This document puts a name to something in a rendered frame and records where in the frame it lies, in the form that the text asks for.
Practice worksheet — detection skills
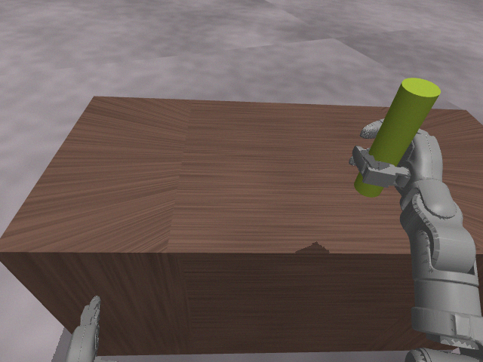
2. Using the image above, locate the can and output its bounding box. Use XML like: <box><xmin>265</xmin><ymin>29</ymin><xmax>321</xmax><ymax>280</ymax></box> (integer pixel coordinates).
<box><xmin>354</xmin><ymin>78</ymin><xmax>441</xmax><ymax>198</ymax></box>

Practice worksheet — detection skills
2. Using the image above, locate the right robot hand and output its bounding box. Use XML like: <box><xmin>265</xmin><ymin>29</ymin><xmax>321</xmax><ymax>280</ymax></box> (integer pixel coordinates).
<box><xmin>349</xmin><ymin>119</ymin><xmax>443</xmax><ymax>196</ymax></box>

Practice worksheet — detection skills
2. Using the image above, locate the left robot hand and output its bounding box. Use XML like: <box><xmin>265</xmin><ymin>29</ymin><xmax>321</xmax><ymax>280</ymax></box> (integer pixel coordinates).
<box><xmin>65</xmin><ymin>296</ymin><xmax>118</xmax><ymax>362</ymax></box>

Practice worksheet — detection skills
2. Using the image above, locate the right robot arm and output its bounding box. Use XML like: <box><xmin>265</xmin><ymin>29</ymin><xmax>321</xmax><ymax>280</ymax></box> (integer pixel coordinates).
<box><xmin>400</xmin><ymin>179</ymin><xmax>483</xmax><ymax>362</ymax></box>

